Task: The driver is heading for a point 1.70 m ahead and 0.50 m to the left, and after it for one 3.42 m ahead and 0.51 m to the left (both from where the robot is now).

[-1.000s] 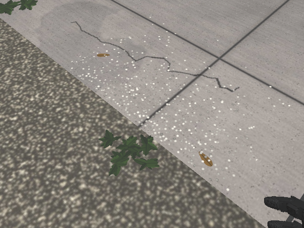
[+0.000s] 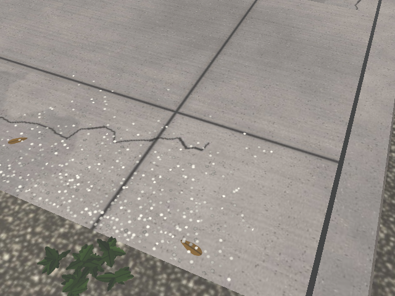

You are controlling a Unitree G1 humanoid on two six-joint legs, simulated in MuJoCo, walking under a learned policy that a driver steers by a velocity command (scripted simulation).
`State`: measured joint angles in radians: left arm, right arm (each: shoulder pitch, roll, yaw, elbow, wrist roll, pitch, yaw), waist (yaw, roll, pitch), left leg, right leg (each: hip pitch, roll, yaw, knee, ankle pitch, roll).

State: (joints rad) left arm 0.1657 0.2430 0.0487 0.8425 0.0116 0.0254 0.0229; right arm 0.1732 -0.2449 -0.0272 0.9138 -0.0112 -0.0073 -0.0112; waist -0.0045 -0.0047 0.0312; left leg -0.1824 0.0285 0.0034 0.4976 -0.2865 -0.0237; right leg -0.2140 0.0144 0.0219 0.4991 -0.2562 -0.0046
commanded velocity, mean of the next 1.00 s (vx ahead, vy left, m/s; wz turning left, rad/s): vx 0.36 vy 0.00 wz -0.01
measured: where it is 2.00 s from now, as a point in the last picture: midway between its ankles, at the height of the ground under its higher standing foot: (182, 187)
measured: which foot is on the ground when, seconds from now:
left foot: down 0.00-0.28, up 0.30-0.70, down 0.72-1.00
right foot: down 0.00-0.72, up 0.74-1.00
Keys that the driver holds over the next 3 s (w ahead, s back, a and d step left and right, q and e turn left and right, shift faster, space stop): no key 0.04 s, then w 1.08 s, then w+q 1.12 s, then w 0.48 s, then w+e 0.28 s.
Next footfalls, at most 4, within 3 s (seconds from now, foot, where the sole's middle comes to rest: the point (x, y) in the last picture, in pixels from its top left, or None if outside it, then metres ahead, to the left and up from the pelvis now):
0.72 left None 0.41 0.14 -0.77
1.28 right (229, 239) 0.73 -0.09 -0.77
1.80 left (150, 190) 0.96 0.22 -0.77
2.30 right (161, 128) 1.31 0.19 -0.77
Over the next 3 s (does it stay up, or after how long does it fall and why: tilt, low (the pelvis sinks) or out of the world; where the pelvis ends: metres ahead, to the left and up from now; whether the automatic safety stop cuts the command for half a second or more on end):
stays up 1.36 0.46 0.01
